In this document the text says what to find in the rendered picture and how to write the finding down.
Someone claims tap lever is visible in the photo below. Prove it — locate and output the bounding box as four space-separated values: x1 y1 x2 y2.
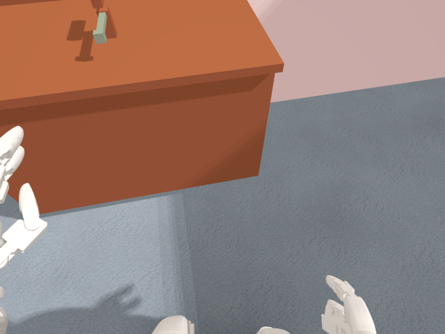
93 12 107 44

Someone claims robot right hand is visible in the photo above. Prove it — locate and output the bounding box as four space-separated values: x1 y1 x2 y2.
321 275 377 334

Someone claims left robot thigh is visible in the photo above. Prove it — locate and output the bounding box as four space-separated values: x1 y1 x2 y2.
152 316 195 334

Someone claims counter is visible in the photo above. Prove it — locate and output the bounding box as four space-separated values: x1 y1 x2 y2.
0 0 284 214

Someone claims robot left hand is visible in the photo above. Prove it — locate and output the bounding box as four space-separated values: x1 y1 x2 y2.
0 126 47 270

